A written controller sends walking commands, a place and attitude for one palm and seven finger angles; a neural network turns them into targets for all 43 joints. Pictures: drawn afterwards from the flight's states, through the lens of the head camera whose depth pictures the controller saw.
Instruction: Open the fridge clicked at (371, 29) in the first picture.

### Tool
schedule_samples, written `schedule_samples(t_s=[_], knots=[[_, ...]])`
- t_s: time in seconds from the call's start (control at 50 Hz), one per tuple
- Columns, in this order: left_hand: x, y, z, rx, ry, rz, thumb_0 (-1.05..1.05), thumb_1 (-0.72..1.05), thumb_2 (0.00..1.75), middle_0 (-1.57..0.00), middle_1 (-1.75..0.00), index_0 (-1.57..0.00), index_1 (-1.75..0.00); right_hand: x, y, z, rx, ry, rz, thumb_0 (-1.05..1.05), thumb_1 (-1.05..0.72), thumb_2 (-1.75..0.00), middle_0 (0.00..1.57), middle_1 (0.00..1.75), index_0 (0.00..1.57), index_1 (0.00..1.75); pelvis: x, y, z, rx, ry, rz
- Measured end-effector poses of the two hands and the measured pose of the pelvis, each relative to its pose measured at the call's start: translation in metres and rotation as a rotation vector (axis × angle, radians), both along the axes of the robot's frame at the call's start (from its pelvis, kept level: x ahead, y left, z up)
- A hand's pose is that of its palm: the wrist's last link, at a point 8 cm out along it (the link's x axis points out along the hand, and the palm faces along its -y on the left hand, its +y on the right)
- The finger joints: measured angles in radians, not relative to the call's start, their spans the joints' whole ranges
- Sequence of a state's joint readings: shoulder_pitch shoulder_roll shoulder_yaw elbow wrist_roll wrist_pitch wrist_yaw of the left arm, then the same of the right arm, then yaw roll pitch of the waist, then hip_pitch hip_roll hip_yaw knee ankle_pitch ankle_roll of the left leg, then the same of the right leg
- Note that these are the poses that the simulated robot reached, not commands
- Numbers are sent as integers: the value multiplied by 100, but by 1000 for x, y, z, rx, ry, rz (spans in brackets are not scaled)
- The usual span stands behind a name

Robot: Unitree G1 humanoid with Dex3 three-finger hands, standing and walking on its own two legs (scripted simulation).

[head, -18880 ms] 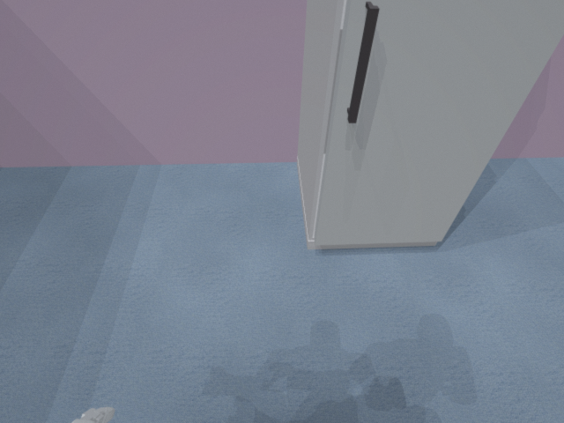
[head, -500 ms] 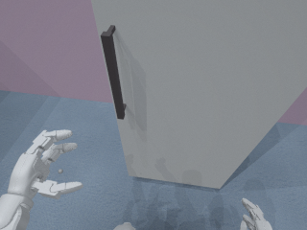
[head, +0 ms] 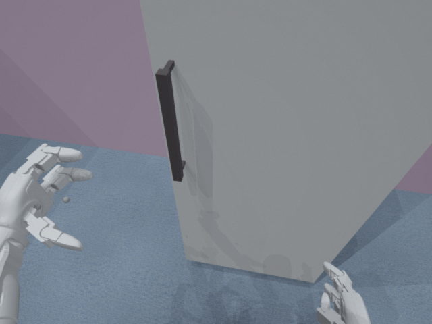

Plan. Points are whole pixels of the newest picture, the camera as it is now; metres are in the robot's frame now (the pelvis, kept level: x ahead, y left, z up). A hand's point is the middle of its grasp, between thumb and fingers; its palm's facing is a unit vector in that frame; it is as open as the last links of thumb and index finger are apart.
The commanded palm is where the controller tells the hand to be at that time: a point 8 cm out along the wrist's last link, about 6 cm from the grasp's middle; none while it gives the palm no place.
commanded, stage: raise the hand to about handle height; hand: left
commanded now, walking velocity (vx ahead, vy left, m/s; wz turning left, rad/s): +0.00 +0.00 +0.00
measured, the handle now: (174, 129) +0.47 +0.14 +0.12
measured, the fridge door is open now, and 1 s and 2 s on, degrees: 0 0 0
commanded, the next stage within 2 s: move the hooked fingers beside the handle in 0.58 s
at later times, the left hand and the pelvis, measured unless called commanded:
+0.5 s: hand (77, 188) +0.28 +0.26 +0.13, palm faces +0.00 -1.00 -0.06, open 14.0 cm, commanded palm +0.25 +0.31 +0.14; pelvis +0.01 -0.01 +0.01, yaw -1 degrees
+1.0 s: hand (95, 173) +0.31 +0.24 +0.14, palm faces -0.05 -1.00 -0.05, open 14.0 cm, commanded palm +0.29 +0.29 +0.14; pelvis +0.00 -0.01 +0.00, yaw -1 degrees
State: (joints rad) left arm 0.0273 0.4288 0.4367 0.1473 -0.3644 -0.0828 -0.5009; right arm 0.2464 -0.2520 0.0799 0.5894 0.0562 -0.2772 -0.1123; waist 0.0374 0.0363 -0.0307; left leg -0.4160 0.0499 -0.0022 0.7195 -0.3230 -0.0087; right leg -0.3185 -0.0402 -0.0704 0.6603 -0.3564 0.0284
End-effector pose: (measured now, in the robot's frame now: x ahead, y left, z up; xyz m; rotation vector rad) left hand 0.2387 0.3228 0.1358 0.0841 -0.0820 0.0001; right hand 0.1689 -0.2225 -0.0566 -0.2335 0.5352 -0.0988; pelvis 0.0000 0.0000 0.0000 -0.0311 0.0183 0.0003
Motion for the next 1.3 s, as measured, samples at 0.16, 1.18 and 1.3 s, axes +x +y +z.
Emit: schedule_samples(t_s=[0.16,1.18,1.3], knots=[[20,8,11,-9,64,-14,-1,-50,30,-30,-120,-30,-120,-14,-17,-6,1,48,-42,1,-90,-90,21,30,21,30,1,-4,4,7,0,1],[72,-28,-2,-51,83,-59,-1,-50,30,-30,-120,-30,-120,-29,-34,-12,-2,101,-127,1,-90,-90,21,30,21,30,10,-6,5,22,26,-25],[71,-32,-6,-53,71,-42,-1,-50,30,-30,-120,-30,-120,-29,-33,-14,-8,119,-125,1,-90,-90,21,30,21,30,11,-6,5,21,28,-24]])
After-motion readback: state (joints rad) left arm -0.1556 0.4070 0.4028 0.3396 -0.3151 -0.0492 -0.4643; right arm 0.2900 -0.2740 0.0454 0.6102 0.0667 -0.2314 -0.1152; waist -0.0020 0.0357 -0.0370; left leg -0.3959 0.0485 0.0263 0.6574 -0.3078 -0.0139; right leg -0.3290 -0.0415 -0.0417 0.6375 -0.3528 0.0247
